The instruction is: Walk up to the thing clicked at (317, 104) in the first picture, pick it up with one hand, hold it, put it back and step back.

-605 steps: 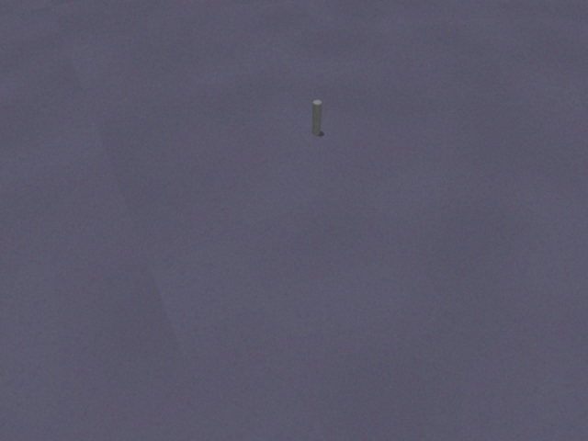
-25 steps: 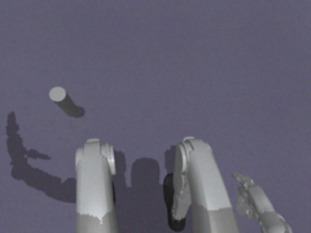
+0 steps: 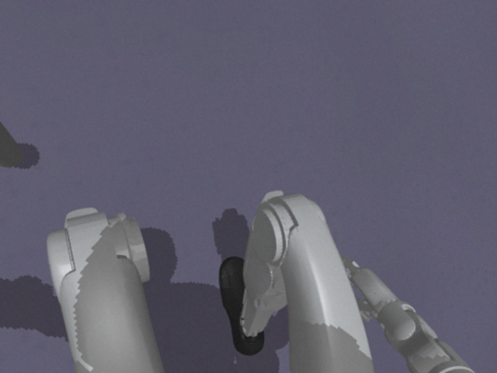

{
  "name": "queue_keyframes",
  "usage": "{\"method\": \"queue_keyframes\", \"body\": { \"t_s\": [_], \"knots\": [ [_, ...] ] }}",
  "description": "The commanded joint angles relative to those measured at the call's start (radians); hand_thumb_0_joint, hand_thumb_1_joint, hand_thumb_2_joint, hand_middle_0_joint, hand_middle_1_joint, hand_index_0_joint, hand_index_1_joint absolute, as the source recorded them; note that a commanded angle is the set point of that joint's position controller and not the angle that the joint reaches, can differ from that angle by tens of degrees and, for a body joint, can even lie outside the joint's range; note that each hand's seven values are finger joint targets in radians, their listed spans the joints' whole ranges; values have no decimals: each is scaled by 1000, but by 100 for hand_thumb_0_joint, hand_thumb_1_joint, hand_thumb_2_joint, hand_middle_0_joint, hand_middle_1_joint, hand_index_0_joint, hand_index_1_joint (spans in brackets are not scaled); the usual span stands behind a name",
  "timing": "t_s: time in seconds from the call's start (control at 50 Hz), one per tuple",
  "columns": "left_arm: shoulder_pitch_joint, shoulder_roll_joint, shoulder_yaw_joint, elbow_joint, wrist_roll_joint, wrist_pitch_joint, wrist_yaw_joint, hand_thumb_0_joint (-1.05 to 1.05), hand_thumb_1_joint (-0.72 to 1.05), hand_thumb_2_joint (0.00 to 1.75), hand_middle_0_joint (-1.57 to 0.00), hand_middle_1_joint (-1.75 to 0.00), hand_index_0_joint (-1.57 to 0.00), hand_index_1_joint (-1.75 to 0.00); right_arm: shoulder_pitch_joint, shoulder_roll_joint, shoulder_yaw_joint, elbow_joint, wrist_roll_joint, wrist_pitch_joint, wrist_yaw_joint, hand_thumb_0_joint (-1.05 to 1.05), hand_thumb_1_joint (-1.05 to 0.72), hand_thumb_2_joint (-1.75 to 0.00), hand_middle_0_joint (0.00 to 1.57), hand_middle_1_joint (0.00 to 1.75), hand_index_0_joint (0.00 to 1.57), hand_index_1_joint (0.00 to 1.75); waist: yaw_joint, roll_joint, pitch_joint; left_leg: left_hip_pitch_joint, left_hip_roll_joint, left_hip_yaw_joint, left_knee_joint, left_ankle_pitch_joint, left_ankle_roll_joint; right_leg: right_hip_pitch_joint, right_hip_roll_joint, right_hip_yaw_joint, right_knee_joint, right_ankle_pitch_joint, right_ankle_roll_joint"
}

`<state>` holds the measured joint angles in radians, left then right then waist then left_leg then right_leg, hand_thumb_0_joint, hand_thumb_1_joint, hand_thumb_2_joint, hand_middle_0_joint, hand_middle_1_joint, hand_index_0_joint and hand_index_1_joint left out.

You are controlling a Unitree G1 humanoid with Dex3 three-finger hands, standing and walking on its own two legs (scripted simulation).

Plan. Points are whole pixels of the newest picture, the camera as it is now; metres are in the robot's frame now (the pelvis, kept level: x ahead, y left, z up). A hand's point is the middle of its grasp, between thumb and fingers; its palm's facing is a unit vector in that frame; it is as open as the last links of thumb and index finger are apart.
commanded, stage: close in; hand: left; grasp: from the side
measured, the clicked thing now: out of the picture +0.44 +0.32 -0.21
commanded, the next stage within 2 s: rest palm in 0.88 s
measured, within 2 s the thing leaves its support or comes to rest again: neither
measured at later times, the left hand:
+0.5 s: hand out of the picture +0.38 +0.34 -0.18, palm faces +0.36 -0.93 -0.02, open 17.6 cm
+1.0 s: hand out of the picture +0.39 +0.32 -0.19, palm faces +0.35 -0.94 +0.01, open 17.4 cm
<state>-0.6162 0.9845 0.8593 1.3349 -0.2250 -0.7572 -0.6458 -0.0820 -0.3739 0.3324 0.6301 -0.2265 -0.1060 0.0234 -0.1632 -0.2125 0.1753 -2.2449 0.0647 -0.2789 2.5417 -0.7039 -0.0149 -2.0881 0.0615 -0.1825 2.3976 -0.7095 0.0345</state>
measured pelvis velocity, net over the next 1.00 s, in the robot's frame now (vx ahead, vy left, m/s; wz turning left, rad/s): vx -0.01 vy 0.01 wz -0.05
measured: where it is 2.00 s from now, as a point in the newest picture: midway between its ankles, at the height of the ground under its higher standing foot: (185, 338)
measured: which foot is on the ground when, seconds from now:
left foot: down 0.00-1.00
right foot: down 0.00-1.00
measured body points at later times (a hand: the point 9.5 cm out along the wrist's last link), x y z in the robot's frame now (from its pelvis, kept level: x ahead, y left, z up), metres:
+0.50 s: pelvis -0.01 +0.01 -0.03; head +0.21 +0.17 +0.32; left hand +0.36 +0.39 -0.18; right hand +0.16 -0.25 -0.07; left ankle +0.08 +0.13 -0.27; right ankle +0.11 -0.12 -0.27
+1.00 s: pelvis -0.01 +0.01 -0.03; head +0.21 +0.18 +0.32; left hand +0.36 +0.37 -0.19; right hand +0.18 -0.24 -0.07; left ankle +0.08 +0.13 -0.27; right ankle +0.11 -0.12 -0.27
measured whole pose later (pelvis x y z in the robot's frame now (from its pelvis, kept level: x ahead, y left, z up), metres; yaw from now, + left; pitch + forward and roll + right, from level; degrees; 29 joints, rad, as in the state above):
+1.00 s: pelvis -0.01 +0.01 -0.03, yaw -3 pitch +12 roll -16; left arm -0.54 0.78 0.58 1.34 -0.19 -1.05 -0.19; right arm -0.17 -0.37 0.46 0.58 -0.32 0.00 0.13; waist -0.19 -0.25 0.26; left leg -2.24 0.05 -0.37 2.68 -0.71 -0.01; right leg -2.06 0.10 -0.24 2.47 -0.68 0.06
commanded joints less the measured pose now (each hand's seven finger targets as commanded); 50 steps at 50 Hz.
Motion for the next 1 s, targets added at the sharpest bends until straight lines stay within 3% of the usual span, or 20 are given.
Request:
{"method": "queue_keyframes", "body": {
  "t_s": [0.0, 0.02, 0.06, 0.08, 0.12, 0.16, 0.22, 0.26, 0.34, 0.42, 0.5, 0.58, 0.6, 0.7, 0.72, 0.74, 0.8, 0.86, 0.96, 0.98],
  "knots": [
    [-145, 236, -65, -102, -29, -99, 35, 0, -61, 4, -8, -11, -7, -12, 66, -330, -84, -23, -18, 13, -17, 0, -93, -91, 20, 30, 20, 30, -56, 561, -626, 562, 46, 71, -283, 211, -11, 183, 24, -90, -171, 205, -60],
    [-165, 219, -84, -87, -29, -109, 55, 0, -61, 0, -8, -9, -8, -9, 54, -323, -73, -36, -20, 18, -13, 0, -94, -91, 20, 30, 20, 30, -62, 510, -608, 515, 45, 70, -262, 179, -4, 186, 28, -94, -174, 191, -56],
    [-153, 255, -56, -58, -28, -139, 107, 0, -61, 0, -8, -9, -8, -9, 45, -334, -58, -38, -29, 31, -8, 0, -94, -91, 20, 30, 20, 30, -54, 474, -579, 462, 41, 70, -240, 141, 1, 212, 32, -100, -172, 174, -51],
    [-151, 237, -64, -45, -26, -159, 133, 0, -61, 0, -8, -9, -8, -9, 28, -333, -50, -43, -35, 34, -3, 0, -94, -91, 20, 30, 20, 30, -57, 466, -554, 439, 41, 68, -234, 128, 2, 218, 34, -101, -168, 166, -50],
    [-136, 228, -41, -29, -25, -193, 187, 0, -61, 0, -8, -9, -9, -9, 14, -335, -35, -53, -46, 43, 8, 0, -94, -91, 20, 30, 20, 30, -51, 437, -553, 429, 41, 63, -216, 128, 3, 240, 42, -109, -164, 172, -46],
    [-143, 236, -27, -32, -10, -228, 242, 0, -61, 0, -8, -9, -9, -9, 3, -339, -25, -61, -55, 49, 19, 0, -94, -91, 20, 30, 20, 30, -53, 444, -531, 417, 40, 61, -214, 108, 1, 247, 45, -117, -163, 161, -44],
    [-87, 243, -24, -44, 29, -264, 299, 0, -61, 2, -8, -10, -8, -10, -21, -345, -17, -67, -70, 61, 31, 0, -94, -91, 20, 30, 20, 30, -34, 513, -510, 442, 45, 57, -232, 112, -11, 237, 47, -128, -139, 164, -49],
    [-77, 229, -45, -56, 51, -280, 321, 0, -61, 2, -8, -10, -8, -9, -28, -349, -17, -65, -80, 70, 36, 0, -94, -91, 20, 30, 20, 30, -40, 539, -503, 446, 46, 55, -231, 115, -16, 233, 47, -132, -129, 176, -51],
    [-79, 164, -106, -128, 47, -299, 333, 0, -61, 2, -7, -9, -8, -8, -41, -352, -17, -67, -94, 81, 39, 0, -95, -91, 20, 30, 20, 30, -75, 579, -507, 460, 49, 45, -230, 138, -19, 233, 47, -139, -117, 211, -51],
    [-100, 55, -184, -120, 14, -309, 334, 0, -61, 2, -7, -8, -7, -7, -38, -359, -20, -60, -89, 80, 47, 0, -95, -91, 20, 30, 20, 30, -122, 521, -496, 440, 45, 29, -211, 125, -15, 227, 49, -151, -118, 220, -46],
    [-123, 9, -237, -93, -4, -319, 352, 0, -61, 2, -6, -7, -6, -6, -49, -351, -8, -64, -81, 80, 57, 0, -94, -91, 20, 30, 20, 30, -131, 445, -457, 371, 34, 20, -197, 63, -1, 215, 49, -156, -131, 182, -40],
    [-82, 42, -213, -70, 8, -338, 382, 0, -60, 5, -5, -7, -6, -6, -52, -353, -6, -69, -86, 89, 62, 0, -93, -90, 20, 30, 20, 30, -94, 444, -450, 375, 36, 18, -205, 50, -6, 223, 54, -159, -125, 165, -44],
    [-77, 26, -214, -64, 7, -342, 389, 0, -59, 5, -5, -7, -6, -6, -59, -351, -4, -75, -89, 92, 64, 0, -93, -91, 20, 30, 20, 30, -95, 447, -443, 376, 36, 16, -205, 59, -8, 228, 53, -160, -123, 171, -43],
    [-60, 62, -179, -90, 19, -366, 429, 0, -55, 8, -4, -6, -4, -6, -71, -347, 5, -81, -97, 103, 70, 0, -92, -91, 20, 30, 20, 30, -76, 482, -449, 381, 36, 29, -202, 88, -9, 246, 59, -152, -116, 193, -49],
    [-72, 41, -187, -92, 15, -369, 432, 0, -55, 8, -4, -6, -4, -6, -71, -344, 5, -83, -97, 103, 70, 0, -93, -91, 20, 30, 20, 30, -92, 470, -451, 374, 36, 30, -194, 89, -7, 254, 59, -151, -120, 201, -47],
    [-61, 42, -187, -97, 21, -372, 437, 0, -54, 9, -4, -6, -4, -6, -70, -345, 2, -81, -99, 104, 70, 0, -92, -91, 20, 30, 20, 30, -88, 478, -455, 380, 36, 34, -194, 91, -9, 255, 59, -150, -120, 205, -48],
    [-98, 21, -230, -131, 36, -375, 438, 0, -51, 9, -3, -6, -3, -6, -65, -349, -1, -72, -103, 105, 71, 0, -92, -91, 20, 30, 20, 30, -117, 513, -465, 409, 39, 24, -199, 116, -13, 247, 58, -154, -110, 231, -48],
    [-109, -12, -268, -144, 39, -370, 439, 0, -52, 9, -3, -6, -3, -6, -66, -347, -5, -74, -101, 109, 75, 0, -92, -91, 20, 30, 20, 30, -126, 509, -473, 412, 38, 21, -199, 100, -14, 228, 57, -155, -114, 223, -49],
    [-109, -48, -285, -122, 22, -363, 457, 0, -53, 11, -4, -7, -4, -7, -58, -343, 1, -73, -98, 112, 80, 0, -92, -91, 20, 30, 20, 30, -124, 478, -486, 415, 33, 9, -192, 126, -14, 248, 59, -162, -114, 240, -46],
    [-107, -55, -292, -111, 23, -362, 462, 0, -45, 16, -9, -9, -8, -10, -63, -343, 1, -74, -98, 112, 80, 0, -90, -90, 20, 30, 20, 30, -124, 468, -462, 396, 32, 12, -190, 111, -11, 243, 58, -160, -117, 231, -45]
  ]
}}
